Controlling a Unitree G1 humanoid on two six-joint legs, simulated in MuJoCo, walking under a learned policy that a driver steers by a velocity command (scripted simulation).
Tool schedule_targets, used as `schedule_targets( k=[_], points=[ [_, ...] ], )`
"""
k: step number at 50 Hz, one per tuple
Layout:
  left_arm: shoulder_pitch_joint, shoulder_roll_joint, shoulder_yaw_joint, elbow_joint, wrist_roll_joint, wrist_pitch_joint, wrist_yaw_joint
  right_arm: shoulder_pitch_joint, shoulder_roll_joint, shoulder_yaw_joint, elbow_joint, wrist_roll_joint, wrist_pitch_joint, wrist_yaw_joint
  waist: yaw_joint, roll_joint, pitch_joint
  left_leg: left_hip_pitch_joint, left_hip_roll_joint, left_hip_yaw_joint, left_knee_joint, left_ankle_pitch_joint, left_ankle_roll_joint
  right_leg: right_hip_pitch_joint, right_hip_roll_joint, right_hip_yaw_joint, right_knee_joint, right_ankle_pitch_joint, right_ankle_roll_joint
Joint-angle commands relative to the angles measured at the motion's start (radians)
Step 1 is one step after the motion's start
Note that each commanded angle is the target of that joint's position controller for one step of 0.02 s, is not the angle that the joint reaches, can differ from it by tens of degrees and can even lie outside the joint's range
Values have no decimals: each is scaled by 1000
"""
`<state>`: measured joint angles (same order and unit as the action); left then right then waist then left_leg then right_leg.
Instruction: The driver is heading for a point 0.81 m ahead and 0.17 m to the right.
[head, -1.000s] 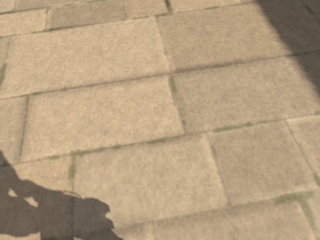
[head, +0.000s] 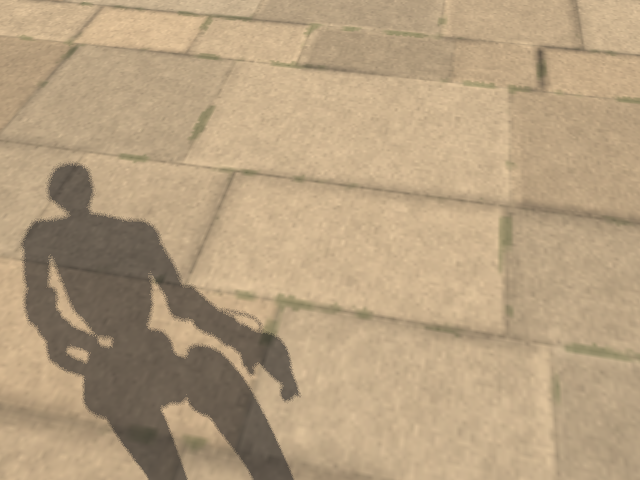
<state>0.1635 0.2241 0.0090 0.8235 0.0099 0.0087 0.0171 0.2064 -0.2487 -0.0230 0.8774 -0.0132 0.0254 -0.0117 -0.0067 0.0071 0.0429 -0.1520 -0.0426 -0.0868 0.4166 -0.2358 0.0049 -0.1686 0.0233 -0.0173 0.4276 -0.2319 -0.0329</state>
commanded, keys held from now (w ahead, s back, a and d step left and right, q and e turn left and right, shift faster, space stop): no key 0.20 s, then w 0.24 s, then w+e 0.56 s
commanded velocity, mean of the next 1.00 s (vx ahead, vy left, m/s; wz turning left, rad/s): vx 0.29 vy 0.00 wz -0.19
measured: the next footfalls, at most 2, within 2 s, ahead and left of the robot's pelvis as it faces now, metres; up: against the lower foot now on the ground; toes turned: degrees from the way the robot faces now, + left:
right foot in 0.88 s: +0.37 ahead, -0.10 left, +0.00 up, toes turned -16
left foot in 1.42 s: +0.72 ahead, -0.07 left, +0.00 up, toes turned -24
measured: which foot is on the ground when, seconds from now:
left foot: down 0.00-0.88, up 0.90-1.00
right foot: down 0.00-0.46, up 0.48-0.86, down 0.88-1.00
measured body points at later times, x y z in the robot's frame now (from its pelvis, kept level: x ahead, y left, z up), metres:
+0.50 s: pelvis +0.04 +0.03 +0.00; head +0.04 +0.04 +0.45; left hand +0.06 +0.29 -0.15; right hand +0.06 -0.24 -0.14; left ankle +0.00 +0.12 -0.74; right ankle +0.00 -0.09 -0.73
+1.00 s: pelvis +0.28 -0.04 -0.02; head +0.31 -0.05 +0.43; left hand +0.46 +0.19 -0.15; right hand +0.25 -0.29 -0.16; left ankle +0.18 +0.11 -0.63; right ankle +0.33 -0.09 -0.74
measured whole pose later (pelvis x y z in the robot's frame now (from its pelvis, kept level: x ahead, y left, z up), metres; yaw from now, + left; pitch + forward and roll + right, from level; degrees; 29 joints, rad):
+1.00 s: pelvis +0.28 -0.04 -0.02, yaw -16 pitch +0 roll -1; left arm 0.16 0.26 0.07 0.90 0.02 -0.03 -0.02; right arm 0.28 -0.22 -0.02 0.95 -0.02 -0.10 0.00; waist -0.02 0.01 0.07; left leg -0.36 0.04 0.00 1.28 -0.32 0.03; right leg -0.35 0.14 -0.08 0.53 -0.18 -0.15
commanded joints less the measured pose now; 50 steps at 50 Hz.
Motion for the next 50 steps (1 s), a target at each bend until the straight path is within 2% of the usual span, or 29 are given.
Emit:
schedule_targets(
  k=[1, 10, 11, 12, 14, 15, 17, 19, 21, 22, 23, 24, 25, 26, 27, 28, 30, 33, 36, 38, 40, 42, 43, 44, 45, 46, 47, 48, 50],
  points=[
    [11, 124, 32, -20, 2, -9, 2, 6, -101, -19, -7, 0, -17, -10, 11, 11, -34, -29, 84, -82, -72, 161, 21, 43, -116, 119, -80, 137, -27],
    [32, 121, 29, 84, 1, -11, 3, 14, -102, -11, 98, 2, -23, -17, 9, 0, -12, -19, 99, -89, -107, 124, 32, 33, -109, 119, -112, 84, -19],
    [45, 123, 29, 98, 2, -10, 3, 27, -100, -10, 112, 2, -23, -17, 9, -5, -34, -14, 89, -82, -110, 29, 38, 40, -99, 117, -119, -16, -21],
    [53, 140, 36, 107, 4, -6, 2, 33, -110, -14, 118, 0, -20, -17, 10, -13, -24, -37, 66, -70, -87, -115, 53, 25, -82, 114, -107, -169, -32],
    [68, 156, 44, 111, 9, 5, -4, 31, -119, -20, 114, -10, -12, -11, 16, -34, 47, -140, 38, -68, -45, -393, 86, -50, -85, 159, -114, -457, -72],
    [86, 155, 45, 115, 7, 6, -6, 20, -112, -19, 107, -11, -14, -8, 23, -43, 85, -190, 36, -70, -22, -427, 94, -64, -106, 203, -130, -519, -92],
    [139, 159, 50, 134, 7, -1, -6, -3, -74, -11, 93, -13, -29, -1, 37, -81, 90, -247, 22, -25, 59, -315, 87, -12, -181, 323, -186, -533, -136],
    [153, 192, 67, 148, 9, -10, -6, -2, -51, -5, 87, -19, -49, 9, 27, -145, 57, -199, 8, 82, 160, -133, 71, -6, -272, 424, -272, -523, -179],
    [85, 188, 69, 131, 5, -16, -14, 62, -55, -7, 105, -13, -64, 15, -26, -127, 55, -36, 12, 93, 89, -156, 91, -142, -241, 363, -255, -504, -160],
    [27, 176, 68, 112, 2, -18, -18, 148, -51, -8, 136, -9, -71, 14, -73, -104, 67, 108, 5, 78, -2, -169, 108, -261, -183, 286, -187, -493, -132],
    [-41, 128, 56, 78, -4, -24, -22, 256, -101, -21, 166, -14, -82, 3, -123, 24, 89, 254, 107, -109, -141, -286, 142, -445, -85, 182, 4, -416, -86],
    [-97, 60, 40, 35, -9, -37, -29, 374, -196, -49, 200, -12, -90, -4, -157, 248, 88, 346, 313, -450, -325, -533, 208, -608, 48, 5, 314, -277, -39],
    [-115, 122, 52, 26, 19, -45, -27, 366, -191, -51, 207, -19, -89, -7, -137, 148, 151, 300, 397, -503, -336, -471, 234, -678, 10, 53, 465, -258, -53],
    [-58, 118, 55, 52, 14, -54, -34, 306, -148, -41, 186, -21, -96, -9, -83, 68, 146, 273, 372, -423, -316, -369, 223, -658, -19, 105, 531, -189, -65],
    [-3, 104, 52, 77, 8, -62, -43, 255, -120, -35, 169, -19, -104, -11, -44, 54, 120, 271, 338, -332, -317, -255, 196, -631, -38, 114, 561, -131, -65],
    [13, 104, 54, 84, 11, -64, -50, 226, -107, -30, 160, -16, -113, -13, -23, 57, 100, 271, 314, -253, -323, -161, 177, -616, -53, 107, 579, -86, -59],
    [4, 94, 54, 85, 22, -54, -60, 227, -79, -20, 159, -15, -127, -11, -17, 64, 68, 266, 274, -116, -313, 53, 157, -605, -52, 73, 623, -23, -38],
    [-93, 61, 43, 36, 24, -44, -67, 267, -58, -10, 174, -11, -135, -10, -26, 68, 88, 229, 252, 17, -299, 308, 150, -630, -53, 21, 584, 36, -16],
    [-204, 31, 22, -23, 22, -44, -78, 250, -64, -4, 169, -11, -136, -11, -33, 80, 110, 153, 226, 116, -303, 416, 139, -536, -52, -53, 387, 118, -16],
    [-242, 31, 15, -52, 21, -41, -81, 265, -88, -5, 176, -9, -138, -14, -37, 90, 109, 149, 242, 155, -289, 532, 133, -443, -36, -109, 274, 123, -46],
    [-192, 57, 23, -48, 21, -41, -73, 264, -111, -8, 179, -5, -138, -18, -3, 98, 65, 192, 256, 201, -171, 868, 117, -325, 14, -152, 222, 103, -91],
    [0, 101, 46, 6, 21, -47, -66, 246, -145, -19, 167, -8, -125, -24, 81, 118, -55, 216, 270, 233, 115, 1095, 102, -132, 74, -162, 196, 55, -139],
    [147, 133, 64, 54, 27, -52, -61, 234, -154, -22, 157, -7, -118, -23, 141, 109, -135, 145, 260, 249, 322, 1001, 88, 56, 89, -138, 133, 71, -170],
    [269, 202, 92, 83, 38, -51, -47, 231, -144, -19, 133, -10, -119, -15, 190, 36, -202, -51, 223, 261, 606, 680, 71, 264, -38, 49, 83, -62, -218],
    [238, 291, 116, 53, 32, -38, -38, 271, -32, -5, 74, 8, -128, 4, 104, -253, -320, -431, 2, 230, 1048, -223, 16, 512, -355, 660, -45, -110, -376],
    [228, 285, 120, 57, -1, -28, -40, 173, -131, -25, 39, -1, -141, 11, 134, -102, -334, -545, 15, 29, 1122, -195, 35, 493, -359, 774, -151, -119, -405],
    [156, 247, 110, 55, -3, -29, -31, 96, -125, -24, 6, 3, -152, 15, 101, -59, -186, -594, 78, 21, 1070, -103, 43, 367, -341, 628, -170, -95, -376],
    [121, 187, 97, 57, -2, -35, -29, 92, -115, -21, 3, 1, -159, 14, 59, 24, -78, -551, 120, 32, 963, -54, 43, 201, -307, 529, -198, 22, -336],
    [70, 146, 83, 53, 1, -51, -20, 97, -89, -19, -4, -29, -127, 13, -12, 48, -27, -425, 152, 23, 842, -66, 17, 14, -210, 391, -215, 199, -289]
  ],
)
